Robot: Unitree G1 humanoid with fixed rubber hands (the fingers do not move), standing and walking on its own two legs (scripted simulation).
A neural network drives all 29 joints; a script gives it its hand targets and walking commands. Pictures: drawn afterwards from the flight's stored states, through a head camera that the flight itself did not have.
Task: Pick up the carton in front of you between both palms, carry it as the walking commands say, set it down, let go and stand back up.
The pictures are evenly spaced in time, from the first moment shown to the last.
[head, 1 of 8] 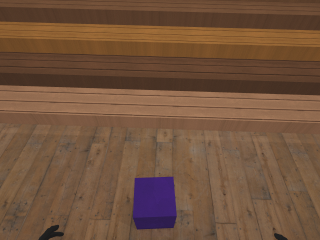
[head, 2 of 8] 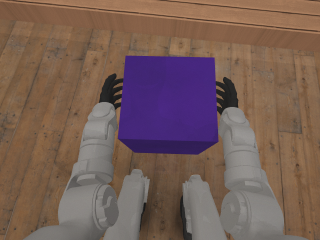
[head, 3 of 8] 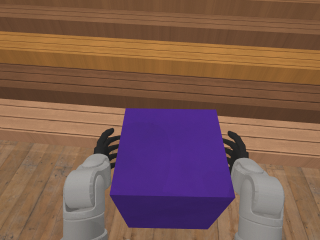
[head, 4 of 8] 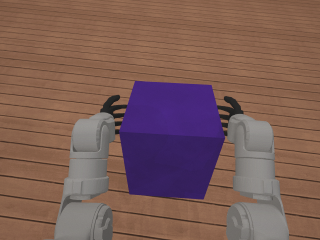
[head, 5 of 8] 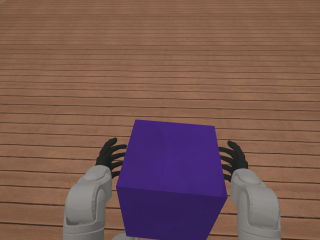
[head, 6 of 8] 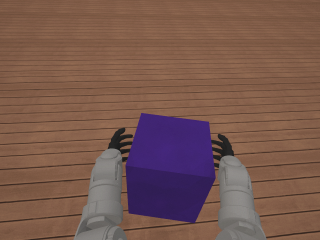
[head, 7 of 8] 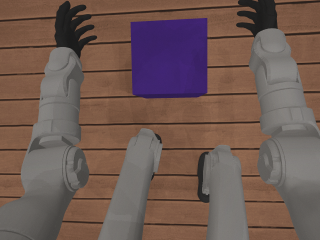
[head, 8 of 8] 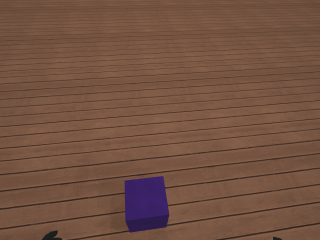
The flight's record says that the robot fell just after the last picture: no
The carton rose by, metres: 1.51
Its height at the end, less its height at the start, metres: +0.81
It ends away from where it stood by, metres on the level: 6.37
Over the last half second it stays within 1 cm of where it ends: yes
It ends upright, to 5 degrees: yes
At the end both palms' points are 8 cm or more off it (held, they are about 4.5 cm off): yes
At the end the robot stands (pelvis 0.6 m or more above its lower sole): yes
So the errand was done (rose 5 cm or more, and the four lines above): yes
